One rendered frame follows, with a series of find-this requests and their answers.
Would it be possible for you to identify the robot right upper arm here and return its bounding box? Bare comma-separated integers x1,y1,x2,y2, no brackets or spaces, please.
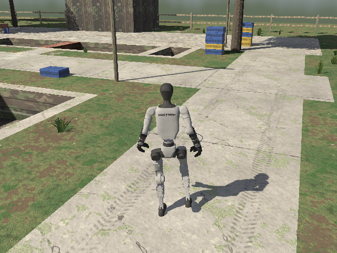
178,105,194,135

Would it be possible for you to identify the robot right forearm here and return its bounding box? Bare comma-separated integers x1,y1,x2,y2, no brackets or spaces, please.
189,127,201,147

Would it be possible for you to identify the robot left forearm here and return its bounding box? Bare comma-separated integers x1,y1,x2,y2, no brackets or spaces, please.
138,127,147,145

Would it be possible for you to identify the robot left foot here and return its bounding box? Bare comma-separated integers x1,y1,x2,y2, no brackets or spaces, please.
158,203,166,217

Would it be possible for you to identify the robot left upper arm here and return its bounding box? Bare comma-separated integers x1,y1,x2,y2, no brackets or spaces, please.
142,106,156,135

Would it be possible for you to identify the right robot shin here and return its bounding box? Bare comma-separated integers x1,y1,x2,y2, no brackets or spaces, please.
182,165,190,201

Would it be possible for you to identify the right robot hand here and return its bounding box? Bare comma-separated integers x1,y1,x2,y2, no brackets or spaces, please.
190,145,202,157

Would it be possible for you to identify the left robot hand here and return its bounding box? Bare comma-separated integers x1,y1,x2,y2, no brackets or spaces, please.
137,143,149,152

